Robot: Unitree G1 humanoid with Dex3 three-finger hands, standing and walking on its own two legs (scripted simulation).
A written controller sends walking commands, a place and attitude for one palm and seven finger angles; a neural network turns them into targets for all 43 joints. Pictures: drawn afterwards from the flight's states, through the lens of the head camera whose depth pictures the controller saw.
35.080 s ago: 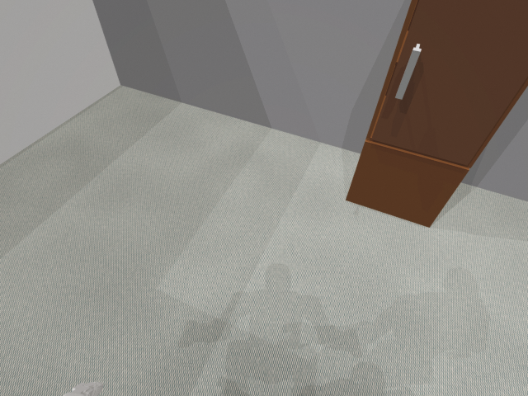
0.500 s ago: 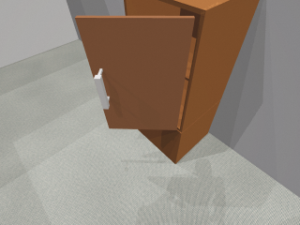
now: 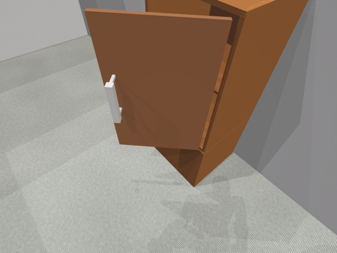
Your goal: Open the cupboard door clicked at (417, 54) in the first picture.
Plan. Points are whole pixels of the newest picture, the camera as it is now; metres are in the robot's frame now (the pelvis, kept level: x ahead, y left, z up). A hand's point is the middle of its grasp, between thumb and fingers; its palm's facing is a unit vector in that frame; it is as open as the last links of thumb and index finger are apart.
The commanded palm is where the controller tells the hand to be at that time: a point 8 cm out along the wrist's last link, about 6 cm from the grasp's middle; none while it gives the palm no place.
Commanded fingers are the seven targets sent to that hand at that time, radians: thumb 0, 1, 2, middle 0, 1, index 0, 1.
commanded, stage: come to a stop and stand still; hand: left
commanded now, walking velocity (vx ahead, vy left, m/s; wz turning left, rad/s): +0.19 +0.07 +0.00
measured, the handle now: (115, 99) +0.58 +0.23 -0.01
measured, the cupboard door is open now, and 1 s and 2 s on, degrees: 45 45 45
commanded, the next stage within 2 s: none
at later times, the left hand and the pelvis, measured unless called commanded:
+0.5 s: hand out of the picture +0.13 +0.19 -0.17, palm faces -0.01 -0.98 -0.22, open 7.4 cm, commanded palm none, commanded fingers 0.00 0.90 0.90 -0.20 -0.30 -0.20 -0.30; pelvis +0.04 +0.00 +0.00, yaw -1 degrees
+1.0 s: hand out of the picture +0.06 +0.26 -0.15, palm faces -0.05 -0.96 -0.27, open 7.4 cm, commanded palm none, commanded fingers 0.00 0.90 0.90 -0.20 -0.30 -0.20 -0.30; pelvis +0.05 +0.07 +0.01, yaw -4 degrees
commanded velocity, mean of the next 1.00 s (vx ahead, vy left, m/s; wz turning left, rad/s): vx -0.05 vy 0.02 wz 0.00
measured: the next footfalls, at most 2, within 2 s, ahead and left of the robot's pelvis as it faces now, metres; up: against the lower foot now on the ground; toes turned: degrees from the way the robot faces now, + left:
right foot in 0.26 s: +0.10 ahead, -0.08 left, +0.00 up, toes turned -4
left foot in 0.58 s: +0.08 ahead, +0.13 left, +0.00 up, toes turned +2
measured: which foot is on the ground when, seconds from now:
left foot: down 0.00-0.28, up 0.30-0.56, down 0.58-1.00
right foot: down 0.00-0.04, up 0.06-0.24, down 0.26-1.00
